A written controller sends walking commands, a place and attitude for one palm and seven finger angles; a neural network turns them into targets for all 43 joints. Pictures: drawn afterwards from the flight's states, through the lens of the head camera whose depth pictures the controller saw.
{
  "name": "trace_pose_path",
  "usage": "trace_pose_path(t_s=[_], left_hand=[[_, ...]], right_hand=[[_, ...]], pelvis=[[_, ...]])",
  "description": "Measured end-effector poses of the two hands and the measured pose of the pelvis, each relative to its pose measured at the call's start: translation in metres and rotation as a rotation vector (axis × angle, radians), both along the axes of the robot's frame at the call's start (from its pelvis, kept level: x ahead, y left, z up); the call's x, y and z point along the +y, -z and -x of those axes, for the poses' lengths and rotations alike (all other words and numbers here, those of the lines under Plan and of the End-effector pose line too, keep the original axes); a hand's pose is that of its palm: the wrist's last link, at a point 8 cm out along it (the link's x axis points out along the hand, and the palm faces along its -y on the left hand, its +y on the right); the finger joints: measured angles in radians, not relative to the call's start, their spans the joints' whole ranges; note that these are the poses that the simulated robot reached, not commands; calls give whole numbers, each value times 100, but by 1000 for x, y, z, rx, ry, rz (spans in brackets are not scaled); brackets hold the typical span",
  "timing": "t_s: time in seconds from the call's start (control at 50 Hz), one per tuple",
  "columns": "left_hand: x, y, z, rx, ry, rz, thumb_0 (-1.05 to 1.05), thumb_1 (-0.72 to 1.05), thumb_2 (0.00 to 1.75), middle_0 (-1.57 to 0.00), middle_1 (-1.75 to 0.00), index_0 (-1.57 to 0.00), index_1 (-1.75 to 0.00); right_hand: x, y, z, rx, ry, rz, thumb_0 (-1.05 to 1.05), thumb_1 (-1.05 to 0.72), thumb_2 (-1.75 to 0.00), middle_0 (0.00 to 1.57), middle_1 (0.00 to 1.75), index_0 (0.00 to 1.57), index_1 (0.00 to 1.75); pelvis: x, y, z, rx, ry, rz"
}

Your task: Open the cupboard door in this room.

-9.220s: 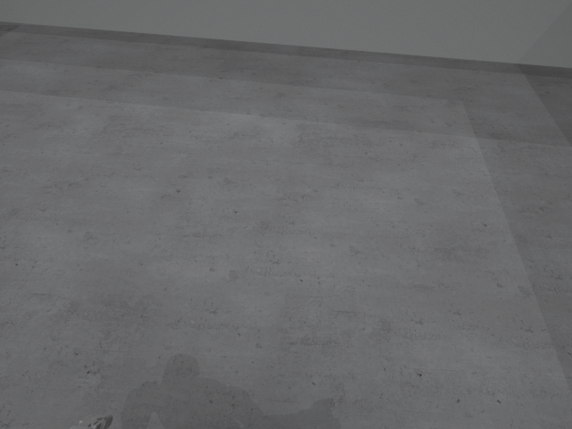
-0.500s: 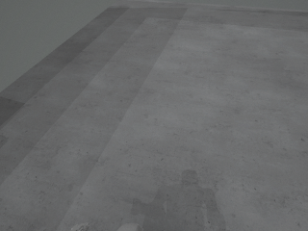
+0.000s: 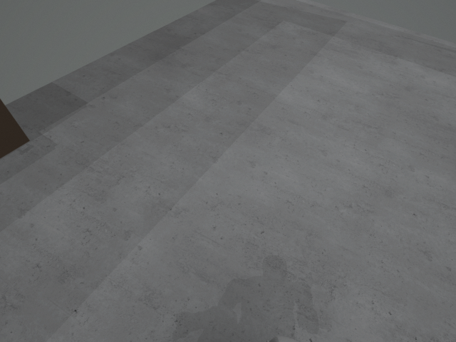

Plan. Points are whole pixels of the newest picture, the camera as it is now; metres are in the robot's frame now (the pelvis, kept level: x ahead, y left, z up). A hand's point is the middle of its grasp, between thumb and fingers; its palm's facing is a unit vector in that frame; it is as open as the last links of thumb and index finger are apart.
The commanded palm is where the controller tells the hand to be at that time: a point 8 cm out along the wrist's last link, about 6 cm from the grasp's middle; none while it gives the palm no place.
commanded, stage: turn or walk to find it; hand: left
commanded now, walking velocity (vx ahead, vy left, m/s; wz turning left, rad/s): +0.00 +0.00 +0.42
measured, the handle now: out of the picture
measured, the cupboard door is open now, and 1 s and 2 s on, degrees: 0 0 0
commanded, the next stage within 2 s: stand and wait in 1.10 s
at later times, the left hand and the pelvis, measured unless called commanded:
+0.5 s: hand out of the picture +0.00 +0.15 -0.15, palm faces +0.26 -0.93 -0.25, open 7.4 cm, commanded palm none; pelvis -0.02 -0.05 +0.00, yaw +14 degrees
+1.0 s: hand out of the picture -0.06 +0.20 -0.16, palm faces +0.46 -0.85 -0.27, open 7.4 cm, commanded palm none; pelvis -0.05 -0.03 +0.00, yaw +25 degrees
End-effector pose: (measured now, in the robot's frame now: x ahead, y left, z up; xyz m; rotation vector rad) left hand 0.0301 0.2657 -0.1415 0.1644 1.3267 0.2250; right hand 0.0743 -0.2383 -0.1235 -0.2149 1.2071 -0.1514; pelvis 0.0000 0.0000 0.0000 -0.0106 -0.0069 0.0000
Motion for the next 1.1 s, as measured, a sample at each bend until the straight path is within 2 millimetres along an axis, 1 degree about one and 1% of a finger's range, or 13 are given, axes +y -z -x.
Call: trace_pose_path(t_s=[0.1, 0.22, 0.26, 0.36, 0.46, 0.56, 0.7, 0.76, 0.84, 0.92, 1.0, 1.06, 1.1], left_hand=[[-9, -10, -13, -69, -10, -17, 1, 91, 90, -19, -30, -20, -30], [-37, -17, -25, -168, -11, -50, 1, 91, 90, -20, -30, -20, -30], [-47, -21, -20, -184, -20, -58, 1, 91, 90, -20, -30, -20, -30], [-65, -28, 7, -161, -78, -51, 1, 90, 90, -20, -30, -20, -30], [-72, -24, 36, -120, -143, -33, 1, 90, 90, -20, -30, -20, -30], [-69, -13, 72, -72, -217, -10, 1, 90, 90, -20, -30, -20, -30], [-41, 16, 134, 16, -335, 18, 1, 90, 90, -20, -30, -20, -30], [-32, 14, 147, 48, -361, 13, 1, 90, 90, -20, -30, -20, -30], [-24, 2, 146, 4, -384, -2, 1, 91, 90, -20, -30, -20, -30], [-24, -7, 135, -54, -392, -27, 1, 91, 90, -19, -30, -20, -30], [-32, -15, 119, -108, -391, -52, 1, 91, 90, -19, -30, -20, -30], [-45, -20, 109, -152, -391, -77, 1, 91, 90, -19, -30, -20, -30], [-57, -21, 107, -177, -392, -98, 1, 91, 90, -20, -30, -20, -30]], right_hand=[[-3, 6, -1, 1, -23, -27, 1, -90, -90, 21, 30, 20, 30], [-28, 28, 4, 25, -37, -63, 1, -90, -90, 21, 30, 20, 30], [-37, 33, 5, 41, -46, -65, 1, -90, -90, 21, 30, 20, 30], [-53, 28, 4, 79, -86, -56, 1, -90, -90, 20, 30, 20, 30], [-58, 23, 4, 123, -134, -33, 1, -91, -90, 20, 30, 20, 30], [-45, 19, -9, 139, -207, -6, 1, -91, -90, 20, 30, 20, 30], [3, 14, -45, 22, -330, 20, 1, -91, -90, 20, 30, 20, 30], [20, 5, -51, -19, -361, 15, 1, -91, -90, 20, 30, 20, 30], [32, -1, -52, -27, -395, 0, 1, -90, -90, 20, 30, 20, 30], [33, 1, -50, -21, -413, -24, 1, -90, -90, 21, 30, 20, 30], [21, 10, -47, -1, -420, -42, 1, -90, -90, 21, 30, 20, 30], [4, 22, -46, 22, -422, -56, 1, -90, -90, 21, 30, 20, 30], [-8, 32, -47, 36, -422, -65, 1, -90, -90, 21, 30, 20, 30]], pelvis=[[-8, -1, 4, 3, -39, -6], [-32, 10, 10, 6, -89, -33], [-38, 10, 13, -3, -114, -28], [-47, 2, 16, -11, -168, -42], [-50, -1, 18, -7, -224, -45], [-44, 0, 22, -1, -271, -42], [-21, 15, 35, -3, -333, -22], [-17, 10, 39, -9, -347, -14], [-17, 2, 43, -10, -378, -4], [-22, -1, 45, -8, -406, -7], [-35, 1, 45, -5, -440, -15], [-49, 6, 44, 0, -465, -28], [-59, 10, 43, -4, -483, -31]])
